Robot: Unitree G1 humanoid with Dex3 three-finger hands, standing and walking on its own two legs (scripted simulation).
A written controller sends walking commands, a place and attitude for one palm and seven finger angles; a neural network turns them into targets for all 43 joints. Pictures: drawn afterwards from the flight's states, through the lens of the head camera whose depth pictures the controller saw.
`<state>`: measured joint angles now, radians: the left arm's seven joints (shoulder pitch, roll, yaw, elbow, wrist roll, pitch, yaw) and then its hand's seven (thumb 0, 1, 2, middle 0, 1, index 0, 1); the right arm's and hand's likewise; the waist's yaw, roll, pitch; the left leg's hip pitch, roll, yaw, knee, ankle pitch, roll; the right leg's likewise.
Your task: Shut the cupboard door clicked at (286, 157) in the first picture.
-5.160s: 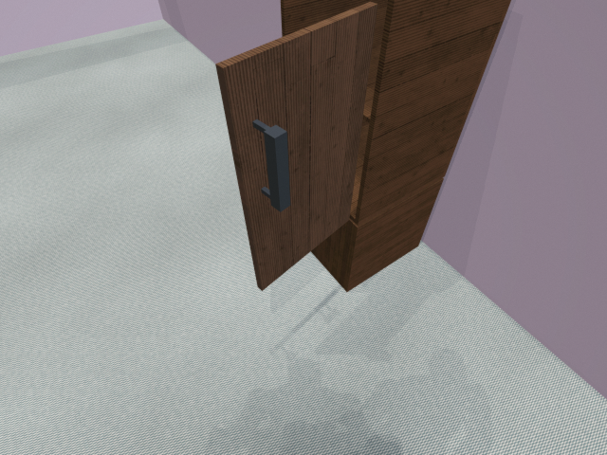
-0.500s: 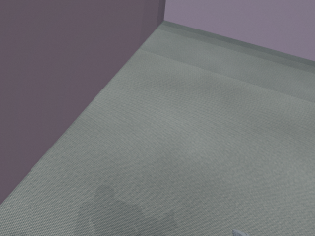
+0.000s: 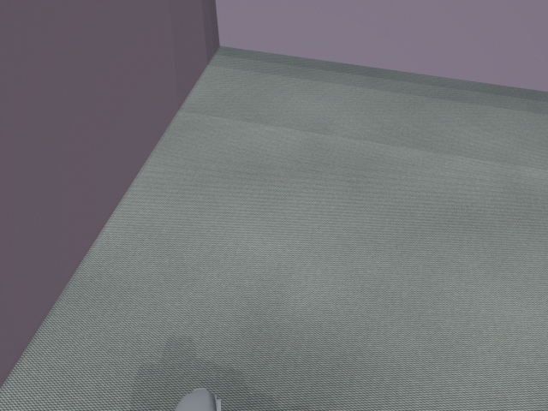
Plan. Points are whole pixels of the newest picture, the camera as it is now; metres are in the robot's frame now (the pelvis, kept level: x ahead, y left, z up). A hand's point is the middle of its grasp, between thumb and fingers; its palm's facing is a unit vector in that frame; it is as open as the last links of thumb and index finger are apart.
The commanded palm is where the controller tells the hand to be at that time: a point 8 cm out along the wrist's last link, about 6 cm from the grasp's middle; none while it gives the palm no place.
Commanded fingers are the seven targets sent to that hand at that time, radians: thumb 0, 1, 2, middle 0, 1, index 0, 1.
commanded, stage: walk around to get in front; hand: left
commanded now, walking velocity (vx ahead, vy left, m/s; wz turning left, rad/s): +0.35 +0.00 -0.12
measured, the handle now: out of the picture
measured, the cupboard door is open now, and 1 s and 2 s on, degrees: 100 100 100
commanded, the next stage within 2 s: walk to a spot facing it in 0.04 s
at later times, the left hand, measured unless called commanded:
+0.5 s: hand (181, 332) +0.27 +0.18 -0.17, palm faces +0.17 -0.97 -0.18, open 7.3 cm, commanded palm none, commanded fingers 0.00 0.90 0.90 -0.20 -0.30 -0.20 -0.30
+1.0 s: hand (167, 330) +0.28 +0.20 -0.17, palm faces +0.42 -0.86 -0.29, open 7.4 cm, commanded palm none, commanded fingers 0.00 0.90 0.90 -0.20 -0.30 -0.20 -0.30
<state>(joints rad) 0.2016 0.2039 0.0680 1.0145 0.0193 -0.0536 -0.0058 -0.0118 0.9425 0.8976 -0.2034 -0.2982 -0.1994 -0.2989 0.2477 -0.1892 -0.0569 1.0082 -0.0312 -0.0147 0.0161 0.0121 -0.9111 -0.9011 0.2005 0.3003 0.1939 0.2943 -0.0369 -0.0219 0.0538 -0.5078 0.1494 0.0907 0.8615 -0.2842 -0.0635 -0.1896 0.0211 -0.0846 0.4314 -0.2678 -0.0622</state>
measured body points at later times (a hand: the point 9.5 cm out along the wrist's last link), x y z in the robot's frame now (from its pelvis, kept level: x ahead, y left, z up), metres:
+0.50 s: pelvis +0.20 -0.01 -0.01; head +0.22 -0.01 +0.44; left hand +0.26 +0.23 -0.15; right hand +0.23 -0.25 -0.16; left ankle +0.15 +0.12 -0.69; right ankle +0.20 -0.12 -0.74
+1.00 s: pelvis +0.27 -0.04 -0.02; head +0.31 -0.03 +0.43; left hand +0.25 +0.25 -0.14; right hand +0.46 -0.24 -0.16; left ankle +0.24 +0.11 -0.74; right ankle +0.33 -0.15 -0.75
